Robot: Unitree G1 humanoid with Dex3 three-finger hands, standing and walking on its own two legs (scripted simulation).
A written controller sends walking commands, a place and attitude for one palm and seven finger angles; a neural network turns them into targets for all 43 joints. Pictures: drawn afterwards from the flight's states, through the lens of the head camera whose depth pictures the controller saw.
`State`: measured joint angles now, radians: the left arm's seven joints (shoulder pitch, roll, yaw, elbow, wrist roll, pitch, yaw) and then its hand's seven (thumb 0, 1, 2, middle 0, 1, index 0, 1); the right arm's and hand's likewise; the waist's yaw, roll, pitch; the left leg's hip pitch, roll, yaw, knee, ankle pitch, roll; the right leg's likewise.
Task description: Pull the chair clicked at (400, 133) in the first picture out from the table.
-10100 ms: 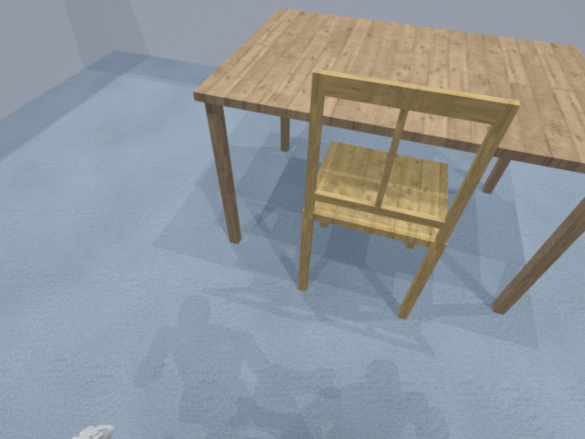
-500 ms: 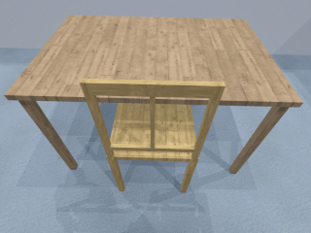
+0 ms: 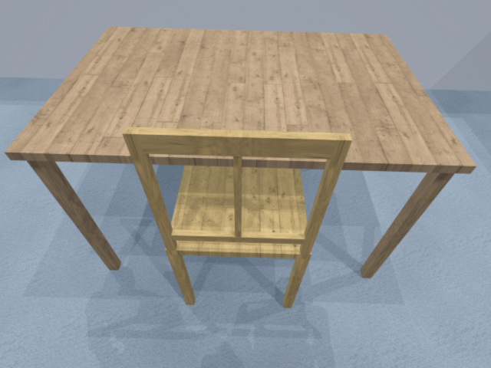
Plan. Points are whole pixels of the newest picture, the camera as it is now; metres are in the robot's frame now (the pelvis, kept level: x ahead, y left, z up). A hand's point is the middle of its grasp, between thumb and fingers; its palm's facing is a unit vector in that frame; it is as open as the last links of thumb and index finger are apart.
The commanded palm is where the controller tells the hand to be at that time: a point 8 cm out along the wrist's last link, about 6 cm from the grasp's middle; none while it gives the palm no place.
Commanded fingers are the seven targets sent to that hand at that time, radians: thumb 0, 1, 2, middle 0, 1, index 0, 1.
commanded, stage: look again from close up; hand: left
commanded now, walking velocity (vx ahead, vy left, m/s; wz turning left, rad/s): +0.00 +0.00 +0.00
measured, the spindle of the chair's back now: (237, 200) +0.49 +0.05 -0.08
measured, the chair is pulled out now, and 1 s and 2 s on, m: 0.00 0.00 0.00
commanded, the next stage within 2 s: shuffle to correct the standing spot in 0.06 s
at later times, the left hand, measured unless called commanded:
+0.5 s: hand out of the picture -0.01 +0.18 -0.18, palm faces +0.07 -0.98 -0.18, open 7.4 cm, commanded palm none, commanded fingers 0.00 0.90 0.90 -0.20 -0.30 -0.20 -0.30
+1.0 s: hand out of the picture +0.05 +0.18 -0.18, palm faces +0.02 -0.97 -0.23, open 7.3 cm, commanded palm none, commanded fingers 0.00 0.90 0.90 -0.20 -0.30 -0.20 -0.30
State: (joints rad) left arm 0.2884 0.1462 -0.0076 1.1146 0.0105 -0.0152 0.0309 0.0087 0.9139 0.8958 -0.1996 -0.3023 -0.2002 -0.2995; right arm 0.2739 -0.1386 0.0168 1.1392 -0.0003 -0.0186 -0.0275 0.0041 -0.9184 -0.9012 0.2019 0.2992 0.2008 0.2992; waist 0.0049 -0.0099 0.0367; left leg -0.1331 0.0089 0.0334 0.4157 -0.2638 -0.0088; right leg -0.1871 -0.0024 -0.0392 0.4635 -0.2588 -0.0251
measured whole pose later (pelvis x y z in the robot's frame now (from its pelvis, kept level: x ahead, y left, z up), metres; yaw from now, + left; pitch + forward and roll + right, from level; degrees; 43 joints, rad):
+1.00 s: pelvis +0.00 +0.00 -0.01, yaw +0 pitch -1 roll +0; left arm 0.24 0.16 0.01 1.03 0.01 -0.01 0.05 0.01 0.92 0.90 -0.20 -0.30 -0.20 -0.30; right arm 0.26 -0.19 -0.02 1.02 -0.01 0.00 -0.02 0.01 -0.92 -0.90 0.20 0.30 0.20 0.30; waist -0.02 0.02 0.03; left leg -0.21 0.03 0.03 0.56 -0.33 -0.01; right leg -0.23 0.01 -0.05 0.56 -0.31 -0.03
